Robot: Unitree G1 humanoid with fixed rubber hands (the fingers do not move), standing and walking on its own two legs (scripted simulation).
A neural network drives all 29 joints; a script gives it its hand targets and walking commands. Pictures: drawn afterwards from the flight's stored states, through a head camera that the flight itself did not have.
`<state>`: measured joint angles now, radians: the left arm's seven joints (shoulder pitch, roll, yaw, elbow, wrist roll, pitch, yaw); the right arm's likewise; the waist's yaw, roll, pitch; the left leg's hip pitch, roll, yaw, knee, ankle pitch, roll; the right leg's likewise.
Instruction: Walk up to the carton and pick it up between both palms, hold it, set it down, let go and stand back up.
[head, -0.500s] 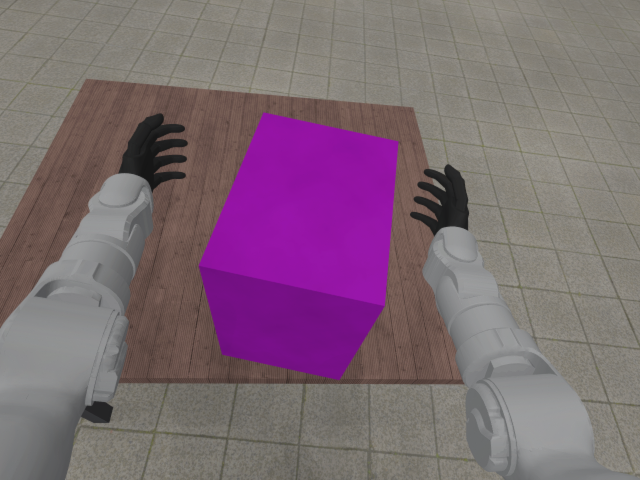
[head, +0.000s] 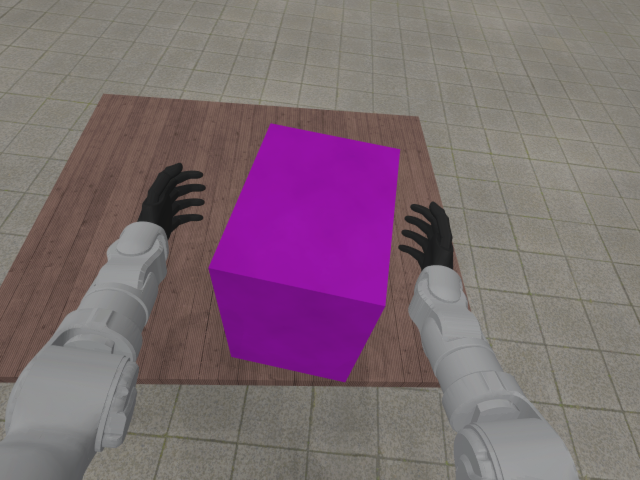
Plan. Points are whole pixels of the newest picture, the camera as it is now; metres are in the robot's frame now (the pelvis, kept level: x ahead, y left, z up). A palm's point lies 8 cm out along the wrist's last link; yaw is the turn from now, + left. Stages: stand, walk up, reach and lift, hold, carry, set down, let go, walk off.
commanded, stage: set down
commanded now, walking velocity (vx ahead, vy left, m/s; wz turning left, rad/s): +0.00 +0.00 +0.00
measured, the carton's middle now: (310, 260) +0.46 -0.01 -0.05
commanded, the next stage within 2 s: none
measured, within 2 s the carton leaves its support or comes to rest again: neither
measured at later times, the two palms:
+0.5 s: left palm (128, 280) +0.38 +0.22 +0.03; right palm (434, 312) +0.33 -0.16 +0.03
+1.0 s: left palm (116, 353) +0.31 +0.24 -0.03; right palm (422, 363) +0.29 -0.15 -0.02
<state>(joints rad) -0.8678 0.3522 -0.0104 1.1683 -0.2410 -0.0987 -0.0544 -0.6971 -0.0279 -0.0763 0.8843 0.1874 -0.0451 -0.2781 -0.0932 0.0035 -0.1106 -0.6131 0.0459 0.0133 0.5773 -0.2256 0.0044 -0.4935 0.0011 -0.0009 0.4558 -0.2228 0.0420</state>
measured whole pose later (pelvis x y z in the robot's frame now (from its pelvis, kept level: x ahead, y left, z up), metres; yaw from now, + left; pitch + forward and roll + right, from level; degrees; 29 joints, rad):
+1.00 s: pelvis -0.03 +0.00 -0.02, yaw +2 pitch +10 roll -3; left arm -0.41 0.36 -0.08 0.88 -0.28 -0.27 -0.08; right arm -0.34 0.03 -0.04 0.78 0.16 -0.27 -0.29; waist -0.05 -0.02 -0.05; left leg -0.66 0.04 -0.02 0.77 -0.28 0.01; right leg -0.54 -0.01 -0.03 0.68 -0.31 0.04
